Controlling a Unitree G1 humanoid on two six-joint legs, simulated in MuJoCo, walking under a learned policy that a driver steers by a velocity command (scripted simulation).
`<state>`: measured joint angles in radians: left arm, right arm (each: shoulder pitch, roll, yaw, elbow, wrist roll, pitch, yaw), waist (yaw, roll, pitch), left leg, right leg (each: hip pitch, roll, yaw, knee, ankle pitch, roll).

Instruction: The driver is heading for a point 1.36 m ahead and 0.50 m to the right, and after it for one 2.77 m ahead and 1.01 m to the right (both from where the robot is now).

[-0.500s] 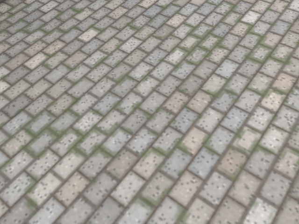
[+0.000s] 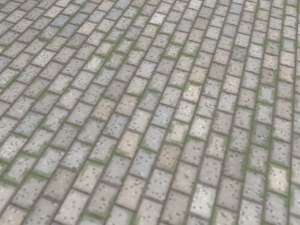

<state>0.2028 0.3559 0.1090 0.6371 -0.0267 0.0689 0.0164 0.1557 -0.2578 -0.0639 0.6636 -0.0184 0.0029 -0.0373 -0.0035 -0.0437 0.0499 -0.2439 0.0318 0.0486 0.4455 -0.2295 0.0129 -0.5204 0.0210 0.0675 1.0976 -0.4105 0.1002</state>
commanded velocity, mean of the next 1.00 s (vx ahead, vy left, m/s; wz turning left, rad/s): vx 0.00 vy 0.00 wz -0.47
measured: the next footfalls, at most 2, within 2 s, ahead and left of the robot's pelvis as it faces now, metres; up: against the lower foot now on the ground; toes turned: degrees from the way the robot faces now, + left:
right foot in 0.20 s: +0.02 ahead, -0.15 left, +0.00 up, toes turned -8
left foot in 0.68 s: +0.10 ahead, +0.06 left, +0.00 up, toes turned -28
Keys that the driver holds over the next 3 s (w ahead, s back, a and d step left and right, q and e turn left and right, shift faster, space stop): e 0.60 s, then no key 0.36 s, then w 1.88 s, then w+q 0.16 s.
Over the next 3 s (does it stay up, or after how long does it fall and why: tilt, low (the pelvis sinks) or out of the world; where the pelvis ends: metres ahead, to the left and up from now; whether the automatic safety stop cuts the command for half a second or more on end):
stays up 0.86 -0.47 0.00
